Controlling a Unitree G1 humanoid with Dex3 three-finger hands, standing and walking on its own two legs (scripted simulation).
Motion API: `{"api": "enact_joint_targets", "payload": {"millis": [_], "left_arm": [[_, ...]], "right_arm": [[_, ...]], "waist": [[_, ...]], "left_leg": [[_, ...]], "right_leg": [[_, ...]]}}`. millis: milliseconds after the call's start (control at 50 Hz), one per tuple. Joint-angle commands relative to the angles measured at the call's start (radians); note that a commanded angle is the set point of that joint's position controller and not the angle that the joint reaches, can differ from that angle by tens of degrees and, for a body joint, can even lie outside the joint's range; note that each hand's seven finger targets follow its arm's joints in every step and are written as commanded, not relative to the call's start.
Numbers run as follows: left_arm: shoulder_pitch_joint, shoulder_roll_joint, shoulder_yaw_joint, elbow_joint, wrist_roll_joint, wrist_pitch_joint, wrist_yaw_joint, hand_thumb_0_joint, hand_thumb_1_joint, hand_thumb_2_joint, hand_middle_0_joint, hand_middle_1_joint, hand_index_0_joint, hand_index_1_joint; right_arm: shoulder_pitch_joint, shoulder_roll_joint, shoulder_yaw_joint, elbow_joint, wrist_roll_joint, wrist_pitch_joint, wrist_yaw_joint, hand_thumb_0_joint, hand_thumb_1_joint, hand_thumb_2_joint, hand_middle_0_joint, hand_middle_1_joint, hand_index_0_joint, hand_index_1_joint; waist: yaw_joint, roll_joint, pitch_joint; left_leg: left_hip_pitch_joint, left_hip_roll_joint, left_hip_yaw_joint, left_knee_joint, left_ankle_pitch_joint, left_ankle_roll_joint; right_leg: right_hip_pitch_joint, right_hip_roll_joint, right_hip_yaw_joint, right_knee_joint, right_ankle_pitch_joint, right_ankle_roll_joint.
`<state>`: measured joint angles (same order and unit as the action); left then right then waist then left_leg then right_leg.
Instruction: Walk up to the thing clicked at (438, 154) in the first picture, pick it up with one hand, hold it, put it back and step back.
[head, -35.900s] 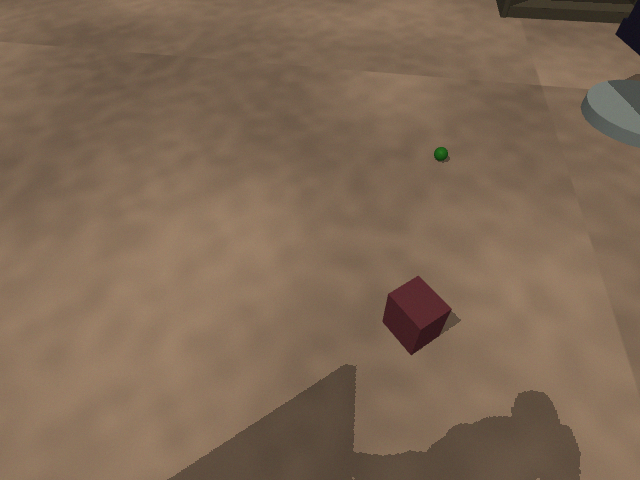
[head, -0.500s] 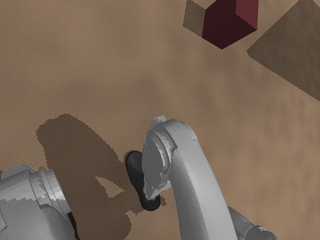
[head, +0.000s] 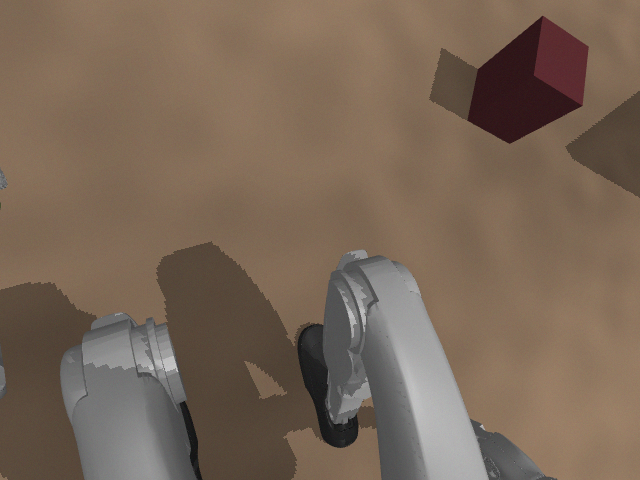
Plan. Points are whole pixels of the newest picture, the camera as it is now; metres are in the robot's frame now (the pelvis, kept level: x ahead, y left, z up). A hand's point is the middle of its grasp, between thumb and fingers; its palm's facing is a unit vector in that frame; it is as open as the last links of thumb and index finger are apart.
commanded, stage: settle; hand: left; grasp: from above
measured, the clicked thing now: out of the picture +0.47 +0.34 -0.21
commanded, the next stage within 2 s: lift in 0.38 s
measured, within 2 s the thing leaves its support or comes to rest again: neither
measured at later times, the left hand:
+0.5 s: hand out of the picture +0.45 +0.32 -0.12, palm faces -0.44 -0.08 -0.89, open 8.3 cm
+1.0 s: hand out of the picture +0.40 +0.32 -0.01, palm faces -0.44 -0.09 -0.89, open 8.3 cm
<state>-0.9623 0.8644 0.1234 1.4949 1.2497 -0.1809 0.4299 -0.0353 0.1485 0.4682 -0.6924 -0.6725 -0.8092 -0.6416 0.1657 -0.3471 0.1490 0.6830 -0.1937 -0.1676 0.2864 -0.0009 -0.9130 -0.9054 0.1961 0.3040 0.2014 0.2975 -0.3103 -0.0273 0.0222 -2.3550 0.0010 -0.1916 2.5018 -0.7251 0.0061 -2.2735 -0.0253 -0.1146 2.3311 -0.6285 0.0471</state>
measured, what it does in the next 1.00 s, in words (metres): rises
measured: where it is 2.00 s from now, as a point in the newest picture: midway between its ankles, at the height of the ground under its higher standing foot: (261, 442)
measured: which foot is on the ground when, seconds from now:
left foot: down 0.00-1.00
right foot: down 0.00-1.00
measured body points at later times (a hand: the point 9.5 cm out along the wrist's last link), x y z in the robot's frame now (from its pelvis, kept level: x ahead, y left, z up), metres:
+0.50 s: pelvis -0.01 -0.01 +0.02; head +0.22 +0.07 +0.40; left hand +0.47 +0.32 -0.07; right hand +0.06 -0.28 -0.08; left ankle +0.06 +0.12 -0.28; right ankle +0.12 -0.13 -0.28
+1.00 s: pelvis -0.01 -0.01 +0.09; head +0.19 +0.05 +0.49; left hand +0.42 +0.33 +0.04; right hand +0.10 -0.28 -0.02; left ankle +0.06 +0.12 -0.28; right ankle +0.12 -0.13 -0.28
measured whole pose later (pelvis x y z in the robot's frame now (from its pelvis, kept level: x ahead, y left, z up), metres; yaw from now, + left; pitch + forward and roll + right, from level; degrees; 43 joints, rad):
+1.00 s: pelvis -0.01 -0.01 +0.09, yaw +6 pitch +35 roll -6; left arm -0.73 0.65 0.01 1.01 1.09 -0.15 0.12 -0.03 0.13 0.54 -0.67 -0.69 -0.79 -0.68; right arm 0.20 -0.30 0.00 0.66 -0.03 0.01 0.11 0.00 -0.92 -0.91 0.20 0.30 0.20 0.30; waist -0.15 0.06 -0.15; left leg -2.10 0.00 -0.09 2.16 -0.67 0.01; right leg -2.06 -0.05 -0.04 2.07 -0.61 0.04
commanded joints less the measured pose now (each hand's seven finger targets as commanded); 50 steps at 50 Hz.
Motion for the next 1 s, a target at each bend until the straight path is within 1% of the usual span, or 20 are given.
{"api": "enact_joint_targets", "payload": {"millis": [0, 40, 80, 140, 220, 260, 400, 420, 440, 460, 480, 500, 520, 540, 620, 640, 700, 800, 940, 980], "left_arm": [[-0.313, 0.187, -0.002, -0.19, -0.02, -0.011, -0.009, 0.0, 0.72, 0.702, -1.027, -0.766, -1.063, -0.732], [-0.319, 0.166, -0.027, -0.186, -0.017, -0.017, -0.028, 0.0, 0.713, 0.701, -1.027, -0.769, -1.064, -0.735], [-0.34, 0.192, -0.015, -0.182, -0.015, -0.023, -0.034, 0.0, 0.714, 0.667, -1.024, -0.741, -1.063, -0.704], [-0.35, 0.16, -0.032, -0.189, -0.015, -0.032, -0.053, 0.0, 0.711, 0.643, -1.026, -0.721, -1.065, -0.684], [-0.347, 0.203, -0.014, -0.202, -0.021, -0.038, -0.063, 0.0, 0.685, 0.599, -0.998, -0.715, -1.043, -0.672], [-0.363, 0.186, -0.022, -0.208, -0.018, -0.037, -0.068, 0.0, 0.702, 0.632, -1.021, -0.702, -1.057, -0.668], [-0.373, 0.175, -0.028, -0.228, -0.016, -0.035, -0.081, 0.0, 0.711, 0.677, -1.035, -0.707, -1.063, -0.68], [-0.384, 0.169, -0.026, -0.237, -0.022, -0.034, -0.083, 0.0, 0.696, 0.624, -1.046, -0.738, -1.087, -0.698], [-0.364, 0.164, -0.029, -0.241, -0.024, -0.031, -0.087, 0.0, 0.616, 0.662, -0.966, -0.658, -1.007, -0.618], [-0.363, 0.182, -0.018, -0.259, -0.027, -0.028, -0.09, 0.0, 0.632, 0.588, -0.99, -0.722, -1.033, -0.678], [-0.364, 0.175, -0.021, -0.285, -0.03, -0.024, -0.096, 0.0, 0.552, 0.657, -0.91, -0.643, -0.953, -0.622], [-0.356, 0.18, -0.016, -0.286, -0.032, -0.017, -0.1, 0.0, 0.608, 0.583, -0.958, -0.723, -1.005, -0.691], [-0.34, 0.157, -0.026, -0.29, -0.039, -0.011, -0.107, 0.0, 0.528, 0.645, -0.878, -0.663, -0.925, -0.636], [-0.339, 0.158, -0.024, -0.289, -0.049, -0.005, -0.114, 0.0, 0.582, 0.588, -0.946, -0.725, -0.989, -0.681], [-0.299, 0.143, -0.02, -0.342, -0.074, 0.009, -0.16, 0.0, 0.626, 0.699, -0.975, -0.733, -1.004, -0.703], [-0.302, 0.141, -0.024, -0.391, -0.081, 0.01, -0.172, 0.0, 0.631, 0.689, -0.97, -0.749, -1.005, -0.713], [-0.261, 0.103, -0.034, -0.453, -0.1, 0.012, -0.204, 0.0, 0.649, 0.701, -0.978, -0.757, -1.014, -0.72], [-0.202, 0.111, -0.026, -0.573, -0.133, 0.014, -0.244, 0.0, 0.627, 0.767, -0.959, -0.808, -0.993, -0.774], [-0.086, 0.057, -0.041, -0.695, -0.182, 0.029, -0.279, 0.0, 0.583, 0.714, -0.901, -0.831, -0.946, -0.784], [-0.064, 0.029, -0.061, -0.747, -0.195, 0.04, -0.287, 0.0, 0.586, 0.723, -0.904, -0.842, -0.951, -0.794]], "right_arm": [[0.212, -0.281, -0.118, 0.005, 0.028, 0.031, -0.031, 0.0, -0.91, -0.904, 0.2, 0.3, 0.199, 0.3], [0.197, -0.259, -0.119, 0.001, 0.037, 0.042, -0.04, 0.0, -0.912, -0.904, 0.2, 0.3, 0.199, 0.3], [0.203, -0.259, -0.12, 0.0, 0.04, 0.054, -0.054, 0.0, -0.908, -0.903, 0.2, 0.3, 0.2, 0.3], [0.204, -0.242, -0.122, 0.005, 0.041, 0.067, -0.068, 0.0, -0.909, -0.903, 0.2, 0.3, 0.2, 0.3], [0.198, -0.226, -0.128, 0.005, 0.046, 0.082, -0.088, 0.0, -0.909, -0.902, 0.2, 0.3, 0.2, 0.3], [0.213, -0.224, -0.128, 0.01, 0.049, 0.086, -0.095, 0.0, -0.908, -0.902, 0.2, 0.3, 0.2, 0.3], [0.221, -0.21, -0.141, 0.012, 0.06, 0.103, -0.119, 0.0, -0.908, -0.901, 0.2, 0.3, 0.2, 0.3], [0.227, -0.214, -0.142, 0.01, 0.062, 0.104, -0.124, 0.0, -0.943, -0.915, 0.199, 0.3, 0.199, 0.3], [0.227, -0.214, -0.146, 0.013, 0.066, 0.104, -0.125, 0.0, -0.89, -0.894, 0.201, 0.3, 0.2, 0.3], [0.23, -0.215, -0.15, 0.014, 0.07, 0.105, -0.128, 0.0, -0.94, -0.914, 0.199, 0.3, 0.199, 0.3], [0.232, -0.213, -0.155, 0.014, 0.074, 0.109, -0.13, 0.0, -0.89, -0.894, 0.201, 0.3, 0.2, 0.3], [0.236, -0.214, -0.158, 0.013, 0.078, 0.112, -0.131, 0.0, -0.94, -0.914, 0.199, 0.3, 0.199, 0.3], [0.234, -0.204, -0.162, 0.012, 0.08, 0.117, -0.133, 0.0, -0.89, -0.894, 0.201, 0.3, 0.2, 0.3], [0.235, -0.208, -0.169, 0.013, 0.086, 0.119, -0.136, 0.0, -0.939, -0.913, 0.199, 0.3, 0.199, 0.3], [0.24, -0.208, -0.19, 0.003, 0.103, 0.13, -0.148, 0.0, -0.919, -0.907, 0.2, 0.3, 0.2, 0.3], [0.231, -0.198, -0.192, -0.002, 0.109, 0.136, -0.151, 0.0, -0.92, -0.907, 0.2, 0.3, 0.2, 0.3], [0.238, -0.192, -0.207, -0.011, 0.121, 0.144, -0.156, 0.0, -0.92, -0.907, 0.2, 0.3, 0.2, 0.3], [0.236, -0.178, -0.22, -0.031, 0.141, 0.159, -0.17, 0.0, -0.921, -0.907, 0.2, 0.3, 0.2, 0.3], [0.196, -0.164, -0.239, -0.071, 0.168, 0.168, -0.197, 0.0, -0.918, -0.907, 0.2, 0.3, 0.2, 0.3], [0.187, -0.153, -0.241, -0.081, 0.174, 0.17, -0.204, 0.0, -0.92, -0.908, 0.2, 0.3, 0.2, 0.3]], "waist": [[-0.02, 0.413, -0.675], [-0.008, 0.395, -0.679], [-0.012, 0.364, -0.678], [-0.007, 0.353, -0.662], [0.019, 0.316, -0.704], [0.012, 0.32, -0.718], [0.023, 0.326, -0.737], [0.021, 0.317, -0.737], [0.033, 0.33, -0.749], [0.045, 0.347, -0.774], [0.053, 0.37, -0.81], [0.058, 0.375, -0.816], [0.062, 0.368, -0.829], [0.059, 0.344, -0.803], [0.079, 0.373, -0.778], [0.093, 0.375, -0.818], [0.093, 0.35, -0.834], [0.12, 0.292, -0.855], [0.153, 0.263, -0.822], [0.154, 0.252, -0.847]], "left_leg": [[0.512, -0.007, 0.099, -0.315, 0.221, 0.005], [0.501, -0.01, 0.107, -0.329, 0.192, 0.008], [0.468, -0.017, 0.12, -0.324, 0.18, 0.014], [0.464, -0.024, 0.133, -0.339, 0.17, 0.015], [0.459, -0.025, 0.152, -0.335, 0.181, 0.021], [0.472, -0.027, 0.161, -0.333, 0.205, 0.022], [0.487, -0.026, 0.16, -0.379, 0.179, 0.021], [0.491, -0.027, 0.156, -0.383, 0.175, 0.022], [0.518, -0.026, 0.156, -0.39, 0.188, 0.019], [0.545, -0.027, 0.154, -0.403, 0.201, 0.015], [0.572, -0.025, 0.154, -0.41, 0.213, 0.013], [0.58, -0.026, 0.154, -0.414, 0.224, 0.014], [0.581, -0.026, 0.162, -0.419, 0.224, 0.016], [0.58, -0.027, 0.158, -0.427, 0.217, 0.017], [0.612, -0.028, 0.141, -0.487, 0.166, 0.012], [0.629, -0.025, 0.145, -0.503, 0.16, 0.013], [0.663, -0.025, 0.144, -0.518, 0.202, 0.016], [0.658, -0.026, 0.16, -0.56, 0.188, 0.028], [0.735, -0.02, 0.129, -0.693, 0.1, 0.029], [0.768, -0.02, 0.142, -0.714, 0.118, 0.03]], "right_leg": [[0.333, 0.047, -0.082, -0.202, 0.203, -0.083], [0.338, 0.049, -0.07, -0.207, 0.178, -0.083], [0.355, 0.047, -0.063, -0.224, 0.165, -0.08], [0.353, 0.044, -0.055, -0.238, 0.148, -0.083], [0.416, 0.047, -0.028, -0.255, 0.135, -0.084], [0.419, 0.042, -0.029, -0.261, 0.17, -0.078], [0.418, 0.041, -0.027, -0.277, 0.14, -0.084], [0.409, 0.039, -0.032, -0.28, 0.141, -0.083], [0.409, 0.036, -0.033, -0.279, 0.153, -0.085], [0.414, 0.035, -0.032, -0.277, 0.163, -0.087], [0.414, 0.035, -0.032, -0.273, 0.175, -0.089], [0.415, 0.033, -0.031, -0.273, 0.187, -0.089], [0.433, 0.035, -0.026, -0.284, 0.188, -0.089], [0.419, 0.032, -0.025, -0.293, 0.183, -0.088], [0.386, 0.025, -0.022, -0.314, 0.135, -0.096], [0.407, 0.027, -0.018, -0.317, 0.134, -0.094], [0.441, 0.024, -0.011, -0.341, 0.171, -0.091], [0.528, 0.026, 0.01, -0.413, 0.156, -0.082], [0.584, 0.027, 0.019, -0.506, 0.098, -0.077], [0.643, 0.03, 0.028, -0.543, 0.113, -0.075]]}}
